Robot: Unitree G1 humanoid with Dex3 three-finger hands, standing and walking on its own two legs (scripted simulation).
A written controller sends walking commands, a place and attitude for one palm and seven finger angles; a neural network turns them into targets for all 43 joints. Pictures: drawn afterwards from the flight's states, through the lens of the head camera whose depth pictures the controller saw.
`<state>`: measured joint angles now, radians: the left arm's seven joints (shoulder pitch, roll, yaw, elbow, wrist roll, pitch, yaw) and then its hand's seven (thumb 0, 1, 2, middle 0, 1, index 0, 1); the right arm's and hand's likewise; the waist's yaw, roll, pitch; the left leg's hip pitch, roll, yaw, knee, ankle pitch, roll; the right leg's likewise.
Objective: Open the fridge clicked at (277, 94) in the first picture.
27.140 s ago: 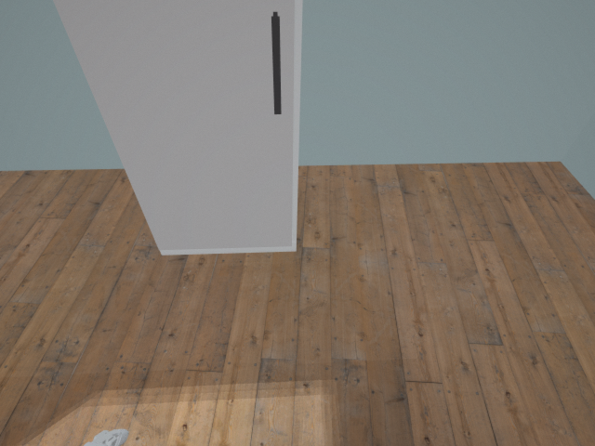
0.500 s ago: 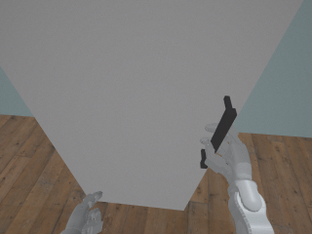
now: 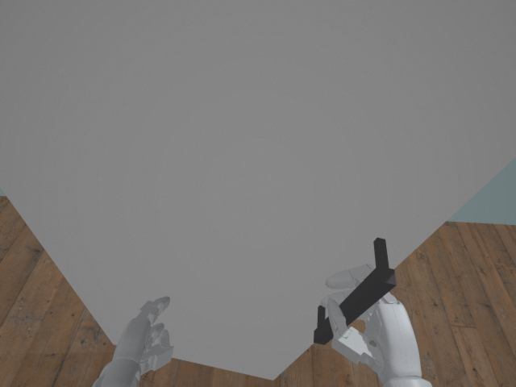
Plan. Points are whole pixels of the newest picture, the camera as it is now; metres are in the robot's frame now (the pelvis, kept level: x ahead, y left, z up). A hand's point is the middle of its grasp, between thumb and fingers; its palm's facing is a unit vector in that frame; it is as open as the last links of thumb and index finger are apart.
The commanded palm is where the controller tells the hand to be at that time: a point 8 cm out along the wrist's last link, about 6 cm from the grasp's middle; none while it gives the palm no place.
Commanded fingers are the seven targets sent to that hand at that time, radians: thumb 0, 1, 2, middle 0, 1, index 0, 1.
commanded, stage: walk backward, drawing the door open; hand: right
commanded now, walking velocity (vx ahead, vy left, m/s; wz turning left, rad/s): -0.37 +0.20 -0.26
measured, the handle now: (345, 299) +0.24 -0.09 +0.06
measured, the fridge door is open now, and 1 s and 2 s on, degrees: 12 41 82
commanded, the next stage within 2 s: stop walking and hold the door back in 1.70 s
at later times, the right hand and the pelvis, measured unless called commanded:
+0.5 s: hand out of the picture +0.12 -0.05 +0.08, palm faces +0.15 +0.97 -0.18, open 5.9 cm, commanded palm +0.08 -0.09 +0.08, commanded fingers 0.00 -0.90 -0.90 0.45 1.40 0.45 1.40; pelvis -0.11 +0.10 -0.01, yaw -8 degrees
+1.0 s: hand out of the picture -0.02 +0.04 +0.08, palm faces +0.48 +0.84 -0.23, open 6.0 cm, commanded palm -0.08 +0.01 +0.08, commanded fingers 0.00 -0.90 -0.90 0.45 1.40 0.45 1.40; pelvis -0.18 +0.29 -0.01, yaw -29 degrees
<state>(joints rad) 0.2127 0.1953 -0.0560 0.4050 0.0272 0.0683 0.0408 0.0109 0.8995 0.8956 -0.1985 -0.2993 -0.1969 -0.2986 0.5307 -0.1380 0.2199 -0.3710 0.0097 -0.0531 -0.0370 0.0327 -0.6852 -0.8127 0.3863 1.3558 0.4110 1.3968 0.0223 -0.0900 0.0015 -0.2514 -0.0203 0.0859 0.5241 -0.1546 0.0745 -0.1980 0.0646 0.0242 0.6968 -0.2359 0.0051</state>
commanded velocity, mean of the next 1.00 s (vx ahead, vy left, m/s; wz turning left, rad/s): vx -0.26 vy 0.27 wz -0.61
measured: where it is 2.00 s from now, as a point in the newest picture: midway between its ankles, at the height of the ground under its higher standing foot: outside the picture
